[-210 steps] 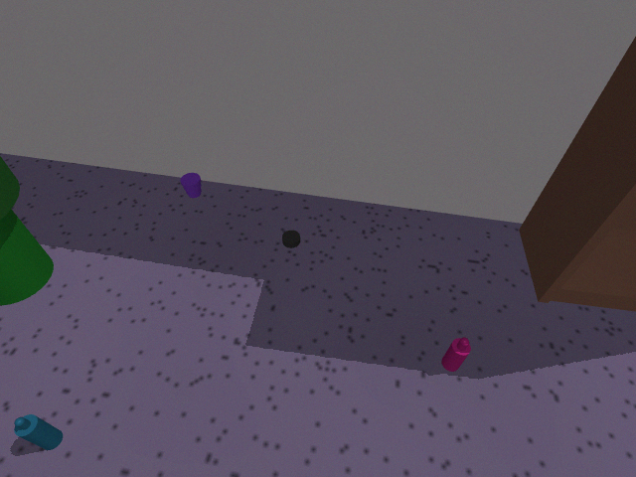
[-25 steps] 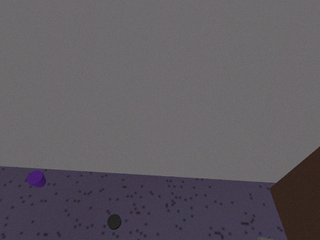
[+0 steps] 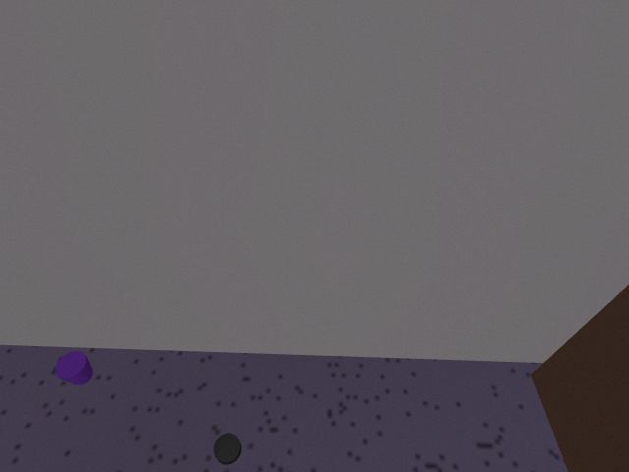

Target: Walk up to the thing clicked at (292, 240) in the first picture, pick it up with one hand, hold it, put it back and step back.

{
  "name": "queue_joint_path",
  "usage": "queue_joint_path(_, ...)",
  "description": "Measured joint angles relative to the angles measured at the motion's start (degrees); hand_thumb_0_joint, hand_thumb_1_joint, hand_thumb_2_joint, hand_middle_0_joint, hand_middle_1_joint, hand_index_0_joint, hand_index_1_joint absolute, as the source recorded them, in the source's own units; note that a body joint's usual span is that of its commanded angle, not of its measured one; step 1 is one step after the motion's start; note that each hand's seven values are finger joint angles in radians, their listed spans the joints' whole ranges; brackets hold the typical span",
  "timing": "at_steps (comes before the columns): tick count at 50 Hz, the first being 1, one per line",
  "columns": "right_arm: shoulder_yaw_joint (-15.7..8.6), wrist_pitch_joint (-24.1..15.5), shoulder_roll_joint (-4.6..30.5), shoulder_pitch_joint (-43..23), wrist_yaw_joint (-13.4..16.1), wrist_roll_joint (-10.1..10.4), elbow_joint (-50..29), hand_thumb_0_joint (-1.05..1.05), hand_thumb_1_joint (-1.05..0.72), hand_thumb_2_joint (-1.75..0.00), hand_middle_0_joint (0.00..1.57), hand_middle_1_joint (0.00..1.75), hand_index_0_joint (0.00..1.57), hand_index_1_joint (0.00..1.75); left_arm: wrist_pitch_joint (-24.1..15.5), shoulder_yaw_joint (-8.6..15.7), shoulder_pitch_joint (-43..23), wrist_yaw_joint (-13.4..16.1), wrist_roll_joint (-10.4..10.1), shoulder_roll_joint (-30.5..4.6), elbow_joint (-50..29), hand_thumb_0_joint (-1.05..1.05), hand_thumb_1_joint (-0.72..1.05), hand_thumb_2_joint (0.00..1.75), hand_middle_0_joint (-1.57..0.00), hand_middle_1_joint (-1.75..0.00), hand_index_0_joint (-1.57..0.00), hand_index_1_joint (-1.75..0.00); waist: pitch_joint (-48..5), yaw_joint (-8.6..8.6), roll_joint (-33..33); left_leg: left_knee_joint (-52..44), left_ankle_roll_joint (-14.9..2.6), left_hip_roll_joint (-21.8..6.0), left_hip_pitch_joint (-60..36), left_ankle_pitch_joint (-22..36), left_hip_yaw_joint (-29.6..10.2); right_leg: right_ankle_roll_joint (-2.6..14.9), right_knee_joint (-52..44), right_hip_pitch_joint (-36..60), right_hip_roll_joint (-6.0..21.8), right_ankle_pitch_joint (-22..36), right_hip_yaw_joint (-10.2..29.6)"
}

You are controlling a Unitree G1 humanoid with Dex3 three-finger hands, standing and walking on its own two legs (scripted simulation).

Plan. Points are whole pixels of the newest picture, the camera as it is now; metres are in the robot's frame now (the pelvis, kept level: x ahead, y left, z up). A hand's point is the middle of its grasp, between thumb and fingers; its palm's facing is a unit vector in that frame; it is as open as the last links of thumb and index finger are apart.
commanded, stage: walk up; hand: left
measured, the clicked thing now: (227, 448) +0.35 +0.24 -0.77
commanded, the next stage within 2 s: stand in 0.42 s
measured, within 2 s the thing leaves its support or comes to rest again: neither
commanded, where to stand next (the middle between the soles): +0.03 -0.01 m, yaw +0 degrees
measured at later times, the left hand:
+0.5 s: hand out of the picture +0.08 +0.25 -0.16, palm faces -0.01 -0.94 -0.33, open 7.4 cm
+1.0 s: hand out of the picture +0.08 +0.26 -0.16, palm faces -0.01 -0.94 -0.34, open 7.4 cm
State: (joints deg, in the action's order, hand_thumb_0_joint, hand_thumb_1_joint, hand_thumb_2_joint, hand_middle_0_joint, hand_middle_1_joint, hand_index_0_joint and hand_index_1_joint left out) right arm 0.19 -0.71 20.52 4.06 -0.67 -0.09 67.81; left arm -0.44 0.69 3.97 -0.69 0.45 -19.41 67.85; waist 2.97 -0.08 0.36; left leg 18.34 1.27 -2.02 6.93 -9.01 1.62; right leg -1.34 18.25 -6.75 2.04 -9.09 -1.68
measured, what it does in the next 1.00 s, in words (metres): stands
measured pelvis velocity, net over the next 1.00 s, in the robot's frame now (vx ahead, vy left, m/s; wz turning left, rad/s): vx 0.01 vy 0.00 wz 0.01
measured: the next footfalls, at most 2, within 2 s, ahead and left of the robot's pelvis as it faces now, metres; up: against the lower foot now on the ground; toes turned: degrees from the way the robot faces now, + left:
none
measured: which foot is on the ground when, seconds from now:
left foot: down 0.00-1.00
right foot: down 0.00-1.00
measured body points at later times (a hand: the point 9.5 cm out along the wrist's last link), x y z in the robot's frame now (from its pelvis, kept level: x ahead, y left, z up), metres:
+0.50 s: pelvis +0.00 +0.00 +0.00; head +0.01 +0.00 +0.45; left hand +0.08 +0.30 -0.13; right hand +0.08 -0.30 -0.13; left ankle +0.01 +0.13 -0.75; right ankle +0.01 -0.13 -0.75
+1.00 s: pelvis +0.01 +0.00 +0.00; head +0.02 +0.00 +0.45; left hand +0.08 +0.31 -0.13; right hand +0.10 -0.30 -0.13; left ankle +0.01 +0.13 -0.75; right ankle +0.01 -0.13 -0.75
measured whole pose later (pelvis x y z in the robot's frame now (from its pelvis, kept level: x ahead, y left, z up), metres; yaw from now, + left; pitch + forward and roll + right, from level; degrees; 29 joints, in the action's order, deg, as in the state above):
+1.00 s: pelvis +0.01 +0.00 +0.00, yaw +1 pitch -2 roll +0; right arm 0.1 -0.4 20.3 4.8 -0.6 -0.5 65.4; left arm -0.8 0.2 6.0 -0.2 0.8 -19.8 65.7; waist 2.7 -0.1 0.4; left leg 18.3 1.1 -1.6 6.2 -9.9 1.2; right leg -1.7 17.9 -5.6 2.5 -10.0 -2.2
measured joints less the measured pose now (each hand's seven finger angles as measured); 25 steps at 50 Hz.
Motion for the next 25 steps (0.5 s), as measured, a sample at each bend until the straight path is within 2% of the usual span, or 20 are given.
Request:
queue_joint_path(12, -0.2, 0.0, -0.4, 1.5, 0.1, -0.2, -0.1, 0.01, -0.90, -0.90, 0.20, 0.30, 0.21, 0.30, 0.4, 0.3, 0.1, 0.0, 0.0, 0.2, -0.4, 0.01, 0.91, 0.90, -0.21, -0.30, -0.20, -0.30, -0.2, 0.63, -0.4, 0.1, -0.15, 0.2, 0.1, -0.1, 0.1, -0.11, 0.2, -0.2, 0.2, -0.1, 0.1)
queue_joint_path(25, -0.2, 0.2, -0.5, 1.1, 0.1, -0.5, -1.4, 0.01, -0.90, -0.90, 0.20, 0.30, 0.21, 0.30, 0.0, 0.1, 0.6, 0.2, 0.2, 0.1, -1.2, 0.01, 0.91, 0.90, -0.21, -0.30, -0.20, -0.30, -0.4, 0.47, -0.2, 0.3, -0.16, 0.2, 0.2, -0.4, -0.1, -0.22, 0.1, 0.0, 0.3, -0.3, -0.1)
